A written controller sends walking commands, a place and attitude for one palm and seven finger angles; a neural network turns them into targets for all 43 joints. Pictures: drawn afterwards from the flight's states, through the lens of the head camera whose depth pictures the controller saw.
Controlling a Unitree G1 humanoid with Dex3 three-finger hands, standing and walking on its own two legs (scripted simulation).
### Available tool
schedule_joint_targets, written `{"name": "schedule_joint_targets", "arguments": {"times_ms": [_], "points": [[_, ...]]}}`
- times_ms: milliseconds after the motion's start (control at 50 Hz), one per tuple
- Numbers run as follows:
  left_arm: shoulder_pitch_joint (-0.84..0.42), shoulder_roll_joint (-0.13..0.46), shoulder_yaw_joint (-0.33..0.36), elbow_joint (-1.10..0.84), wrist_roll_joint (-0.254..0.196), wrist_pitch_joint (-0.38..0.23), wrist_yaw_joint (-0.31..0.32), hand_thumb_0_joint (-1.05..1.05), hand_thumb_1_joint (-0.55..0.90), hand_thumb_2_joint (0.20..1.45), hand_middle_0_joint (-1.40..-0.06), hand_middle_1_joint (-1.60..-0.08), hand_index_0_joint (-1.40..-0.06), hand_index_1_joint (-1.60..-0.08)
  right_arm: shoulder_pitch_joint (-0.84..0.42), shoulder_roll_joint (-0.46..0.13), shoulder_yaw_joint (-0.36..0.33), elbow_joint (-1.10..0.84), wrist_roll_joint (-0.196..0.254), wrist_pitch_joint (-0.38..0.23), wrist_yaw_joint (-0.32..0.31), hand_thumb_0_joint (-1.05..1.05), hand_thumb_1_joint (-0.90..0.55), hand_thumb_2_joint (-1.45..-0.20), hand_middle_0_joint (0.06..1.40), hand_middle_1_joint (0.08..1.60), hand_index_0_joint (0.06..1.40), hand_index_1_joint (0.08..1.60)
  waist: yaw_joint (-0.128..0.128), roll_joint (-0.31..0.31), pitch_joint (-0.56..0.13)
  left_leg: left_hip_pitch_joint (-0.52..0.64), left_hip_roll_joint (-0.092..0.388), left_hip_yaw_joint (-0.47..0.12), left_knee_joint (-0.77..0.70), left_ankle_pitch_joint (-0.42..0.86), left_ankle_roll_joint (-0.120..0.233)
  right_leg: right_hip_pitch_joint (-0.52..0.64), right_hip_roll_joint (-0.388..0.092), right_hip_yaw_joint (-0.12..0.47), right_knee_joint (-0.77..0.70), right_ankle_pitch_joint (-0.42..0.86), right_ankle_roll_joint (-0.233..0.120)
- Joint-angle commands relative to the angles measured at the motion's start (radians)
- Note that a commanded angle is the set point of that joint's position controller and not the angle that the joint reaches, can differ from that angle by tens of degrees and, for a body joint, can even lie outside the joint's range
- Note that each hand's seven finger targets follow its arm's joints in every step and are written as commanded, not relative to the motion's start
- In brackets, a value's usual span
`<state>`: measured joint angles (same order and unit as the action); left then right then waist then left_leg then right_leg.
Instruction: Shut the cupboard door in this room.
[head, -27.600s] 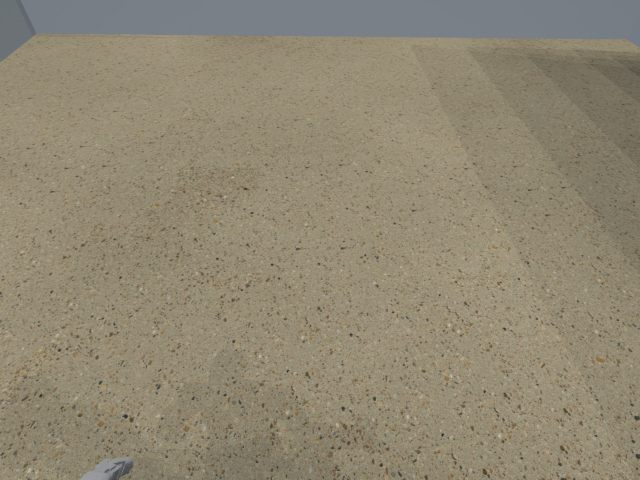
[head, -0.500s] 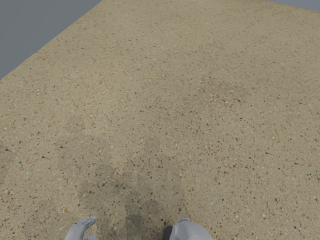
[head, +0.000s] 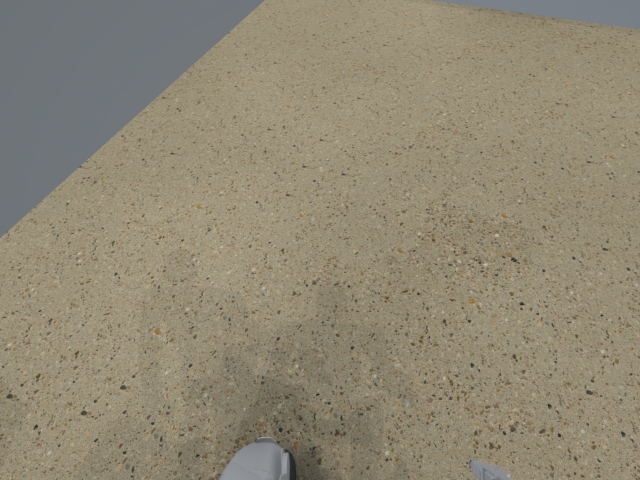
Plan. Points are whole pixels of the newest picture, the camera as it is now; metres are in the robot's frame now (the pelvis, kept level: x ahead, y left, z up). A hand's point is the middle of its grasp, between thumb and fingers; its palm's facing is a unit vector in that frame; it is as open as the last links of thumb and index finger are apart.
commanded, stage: walk around to get in front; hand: left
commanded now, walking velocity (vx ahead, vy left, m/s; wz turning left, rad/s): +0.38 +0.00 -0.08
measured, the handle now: out of the picture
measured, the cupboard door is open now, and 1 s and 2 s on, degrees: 77 77 77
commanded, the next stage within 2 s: walk to a spot facing it in 0.88 s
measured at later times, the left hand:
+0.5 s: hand (258, 320) +0.37 +0.16 -0.16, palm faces -0.06 -0.96 -0.27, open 7.3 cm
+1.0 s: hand (277, 312) +0.40 +0.13 -0.18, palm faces +0.15 -0.98 -0.11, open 7.3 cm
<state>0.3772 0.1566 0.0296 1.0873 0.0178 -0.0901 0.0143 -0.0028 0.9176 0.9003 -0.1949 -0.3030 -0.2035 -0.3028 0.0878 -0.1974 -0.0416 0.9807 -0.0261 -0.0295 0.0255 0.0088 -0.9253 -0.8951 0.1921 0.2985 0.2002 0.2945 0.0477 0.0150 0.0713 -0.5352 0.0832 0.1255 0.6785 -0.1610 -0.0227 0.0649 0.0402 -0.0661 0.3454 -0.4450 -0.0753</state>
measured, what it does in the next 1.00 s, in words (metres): walks ahead: left foot, then right foot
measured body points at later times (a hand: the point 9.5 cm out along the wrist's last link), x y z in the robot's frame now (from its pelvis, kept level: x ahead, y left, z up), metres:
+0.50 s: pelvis +0.26 -0.04 -0.01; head +0.29 -0.07 +0.43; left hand +0.37 +0.21 -0.14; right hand +0.18 -0.27 -0.18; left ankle +0.13 +0.11 -0.70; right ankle +0.36 -0.15 -0.73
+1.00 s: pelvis +0.48 -0.01 -0.01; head +0.51 +0.02 +0.44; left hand +0.39 +0.19 -0.17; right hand +0.60 -0.24 -0.14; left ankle +0.56 +0.09 -0.73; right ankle +0.36 -0.15 -0.72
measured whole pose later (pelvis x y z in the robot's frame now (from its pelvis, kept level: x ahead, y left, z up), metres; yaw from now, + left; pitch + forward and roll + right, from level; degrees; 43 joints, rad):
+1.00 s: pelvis +0.48 -0.01 -0.01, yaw +3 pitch -1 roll -2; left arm 0.40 0.13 0.03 1.16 0.02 -0.07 0.00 0.00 0.91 0.90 -0.20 -0.30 -0.21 -0.30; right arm 0.14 -0.16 -0.06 1.00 -0.03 -0.05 0.03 0.01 -0.92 -0.90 0.19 0.30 0.20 0.29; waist 0.04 -0.03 0.07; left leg -0.42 0.08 0.14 0.63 -0.19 0.03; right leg -0.05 -0.12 -0.24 0.62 -0.47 0.05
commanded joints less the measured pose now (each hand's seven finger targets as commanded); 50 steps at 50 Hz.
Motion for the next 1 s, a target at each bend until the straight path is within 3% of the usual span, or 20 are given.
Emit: {"name": "schedule_joint_targets", "arguments": {"times_ms": [0, 20, 40, 60, 120, 200, 260, 360, 420, 440, 460, 480, 540, 600, 840, 880, 920, 940, 960, 980], "points": [[0.047, 0.183, 0.032, -0.011, -0.01, -0.011, 0.014, 0.0, 0.9, 0.9, -0.2, -0.3, -0.2, -0.3, 0.248, -0.095, -0.027, 0.015, -0.01, -0.041, -0.02, 0.0, -0.9, -0.9, 0.2, 0.3, 0.2, 0.3, -0.158, -0.11, -0.196, 0.47, -0.061, 0.044, -0.176, 0.137, 0.077, -0.104, -0.216, 0.06, 0.418, 1.21, 0.018], [0.045, 0.153, 0.029, -0.032, -0.024, -0.014, 0.008, 0.0, 0.9, 0.9, -0.2, -0.3, -0.2, -0.3, 0.41, -0.192, -0.052, 0.052, -0.026, -0.045, -0.028, 0.0, -0.9, -0.9, 0.2, 0.3, 0.2, 0.3, -0.218, 0.041, -0.315, 0.786, 0.158, -0.208, -0.127, 0.375, 0.173, -0.388, -0.117, 0.005, 0.68, 0.814, 0.062], [0.054, 0.099, 0.011, -0.055, -0.036, -0.022, -0.003, 0.0, 0.9, 0.9, -0.2, -0.3, -0.2, -0.3, 0.513, -0.259, -0.068, 0.087, -0.017, -0.041, -0.032, 0.0, -0.9, -0.9, 0.2, 0.3, 0.2, 0.3, -0.217, 0.214, -0.401, 0.966, 0.419, -0.517, -0.172, 0.632, 0.314, -0.617, -0.002, 0.023, 1.018, -0.087, 0.063], [-0.002, 0.123, 0.022, -0.067, -0.026, -0.016, 0.007, 0.0, 0.9, 0.9, -0.2, -0.3, -0.2, -0.3, 0.456, -0.224, -0.057, 0.09, 0.006, -0.034, -0.033, 0.0, -0.9, -0.9, 0.2, 0.3, 0.2, 0.3, -0.183, 0.121, -0.322, 0.863, 0.425, -0.497, -0.238, 0.588, 0.323, -0.675, -0.053, 0.113, 1.096, -0.078, 0.042], [-0.094, 0.081, 0.029, -0.07, -0.003, 0.016, -0.017, 0.0, 0.9, 0.9, -0.2, -0.3, -0.2, -0.3, 0.281, -0.09, -0.027, 0.053, -0.002, -0.053, -0.043, 0.0, -0.9, -0.9, 0.2, 0.3, 0.2, 0.3, -0.108, 0.063, -0.024, 0.481, 0.306, -0.291, -0.372, 0.261, 0.207, -0.699, -0.148, 0.112, 1.012, 0.058, 0.066], [-0.031, 0.022, 0.027, -0.072, 0.011, 0.064, -0.033, 0.0, 0.9, 0.9, -0.2, -0.3, -0.2, -0.3, 0.216, -0.072, -0.025, 0.047, 0.004, -0.066, -0.043, 0.0, -0.9, -0.9, 0.2, 0.3, 0.2, 0.3, -0.022, 0.102, 0.008, 0.3, 0.209, -0.092, -0.455, 0.136, 0.158, -0.621, -0.181, 0.05, 0.811, 0.143, 0.096], [-0.106, 0.019, 0.027, -0.109, 0.008, 0.071, -0.043, 0.0, 0.9, 0.9, -0.2, -0.3, -0.2, -0.3, 0.207, -0.082, -0.036, 0.037, 0.005, -0.064, -0.035, 0.0, -0.9, -0.9, 0.2, 0.3, 0.2, 0.3, -0.025, 0.145, 0.054, 0.233, 0.166, -0.005, -0.491, 0.083, 0.142, -0.566, -0.194, -0.017, 0.567, 0.242, 0.115], [-0.191, 0.059, 0.036, -0.128, 0.01, 0.057, -0.05, 0.0, 0.9, 0.9, -0.2, -0.3, -0.2, -0.3, 0.271, -0.12, -0.05, 0.066, 0.0, -0.05, -0.036, 0.0, -0.9, -0.9, 0.2, 0.3, 0.2, 0.3, -0.052, 0.128, 0.025, 0.382, 0.196, -0.017, -0.399, 0.158, 0.127, -0.491, -0.143, -0.081, 0.326, 0.281, 0.1], [0.059, 0.132, 0.056, -0.052, 0.014, 0.034, -0.042, 0.0, 0.9, 0.9, -0.2, -0.3, -0.2, -0.3, 0.257, -0.131, -0.045, 0.071, 0.005, -0.042, -0.034, 0.0, -0.9, -0.9, 0.2, 0.3, 0.2, 0.3, 0.077, -0.002, -0.103, 0.356, 0.138, 0.042, -0.028, 0.362, 0.07, -0.144, -0.085, -0.1, 0.186, 0.295, 0.06], [0.193, 0.233, 0.08, -0.009, 0.023, 0.018, -0.029, 0.0, 0.9, 0.9, -0.2, -0.3, -0.2, -0.3, 0.287, -0.081, -0.037, 0.063, 0.014, -0.042, -0.023, 0.0, -0.9, -0.9, 0.2, 0.3, 0.2, 0.3, 0.122, -0.227, -0.212, 0.176, 0.056, 0.089, 0.289, 0.107, 0.034, 0.066, -0.285, 0.137, 0.115, 0.253, 0.006], [0.253, 0.32, 0.094, 0.012, 0.008, 0.016, -0.02, 0.0, 0.9, 0.9, -0.2, -0.3, -0.2, -0.3, 0.29, -0.032, -0.023, 0.022, 0.019, -0.04, -0.02, 0.0, -0.9, -0.9, 0.2, 0.3, 0.2, 0.3, 0.105, -0.426, -0.264, -0.036, -0.075, 0.012, 0.563, -0.418, 0.01, 0.159, -0.494, 0.541, -0.006, 0.316, -0.087], [0.168, 0.296, 0.089, -0.009, -0.005, 0.023, -0.007, 0.0, 0.9, 0.9, -0.2, -0.3, -0.2, -0.3, 0.244, -0.069, -0.028, 0.012, 0.024, -0.027, -0.024, 0.0, -0.9, -0.9, 0.2, 0.3, 0.2, 0.3, 0.083, -0.284, -0.193, -0.066, -0.01, -0.104, 0.672, -0.385, 0.035, 0.053, -0.518, 0.554, -0.077, 0.164, -0.115], [-0.058, 0.191, 0.056, -0.072, -0.004, 0.019, -0.009, 0.0, 0.9, 0.9, -0.2, -0.3, -0.2, -0.3, 0.184, -0.042, -0.03, 0.034, 0.005, -0.018, -0.016, 0.0, -0.9, -0.9, 0.2, 0.3, 0.2, 0.3, 0.0, -0.114, -0.022, -0.063, 0.079, -0.138, 0.644, -0.152, 0.031, -0.25, -0.414, 0.32, -0.116, 0.021, -0.039], [-0.09, 0.14, 0.04, -0.064, 0.005, 0.007, -0.006, 0.0, 0.9, 0.9, -0.2, -0.3, -0.2, -0.3, 0.27, -0.004, -0.027, 0.069, -0.002, 0.009, -0.01, 0.0, -0.9, -0.9, 0.2, 0.3, 0.2, 0.3, -0.062, -0.123, -0.015, 0.012, 0.078, -0.103, 0.539, -0.08, 0.004, -0.354, -0.349, 0.121, -0.148, 0.113, -0.006], [0.046, 0.131, 0.036, 0.016, 0.007, -0.01, 0.004, 0.0, 0.9, 0.9, -0.2, -0.3, -0.2, -0.3, 0.006, 0.017, -0.02, -0.039, 0.003, -0.008, 0.016, 0.0, -0.9, -0.9, 0.2, 0.3, 0.2, 0.3, -0.002, -0.106, 0.051, -0.037, 0.059, -0.015, 0.009, -0.005, 0.003, -0.109, -0.367, -0.032, -0.142, 0.399, -0.034], [0.046, 0.141, 0.04, 0.022, 0.01, -0.003, 0.006, 0.0, 0.9, 0.9, -0.2, -0.3, -0.2, -0.3, 0.032, 0.001, -0.025, -0.042, 0.003, -0.016, 0.013, 0.0, -0.9, -0.9, 0.2, 0.3, 0.2, 0.3, -0.015, -0.095, 0.035, 0.038, 0.045, -0.001, -0.049, -0.045, 0.023, -0.086, -0.382, -0.039, -0.082, 0.455, -0.032], [0.023, 0.143, 0.039, 0.019, 0.004, 0.001, 0.006, 0.0, 0.9, 0.9, -0.2, -0.3, -0.2, -0.3, 0.2, -0.037, -0.036, 0.011, -0.005, -0.028, 0.004, 0.0, -0.9, -0.9, 0.2, 0.3, 0.2, 0.3, -0.099, -0.036, -0.052, 0.309, -0.007, 0.027, -0.153, 0.002, 0.042, -0.154, -0.329, -0.118, 0.159, 0.607, 0.007], [0.038, 0.123, 0.037, 0.013, -0.002, 0.002, 0.001, 0.0, 0.9, 0.9, -0.2, -0.3, -0.2, -0.3, 0.35, -0.107, -0.053, 0.052, -0.011, -0.035, -0.005, 0.0, -0.9, -0.9, 0.2, 0.3, 0.2, 0.3, -0.152, 0.088, -0.168, 0.555, 0.054, -0.067, -0.196, 0.047, 0.073, -0.276, -0.253, -0.154, 0.388, 0.515, 0.049], [0.073, 0.065, 0.025, -0.005, -0.013, 0.005, -0.009, 0.0, 0.9, 0.9, -0.2, -0.3, -0.2, -0.3, 0.458, -0.219, -0.08, 0.081, -0.014, -0.04, -0.019, 0.0, -0.9, -0.9, 0.2, 0.3, 0.2, 0.3, -0.17, 0.342, -0.257, 0.765, 0.302, -0.416, -0.268, 0.193, 0.167, -0.541, -0.101, -0.173, 0.688, 0.015, 0.101], [0.003, 0.076, 0.016, -0.044, -0.008, 0.006, -0.006, 0.0, 0.9, 0.9, -0.2, -0.3, -0.2, -0.3, 0.48, -0.24, -0.075, 0.093, 0.004, -0.023, -0.031, 0.0, -0.9, -0.9, 0.2, 0.3, 0.2, 0.3, -0.177, 0.297, -0.249, 0.758, 0.37, -0.496, -0.318, 0.321, 0.233, -0.626, -0.098, -0.062, 0.852, -0.163, 0.092]]}}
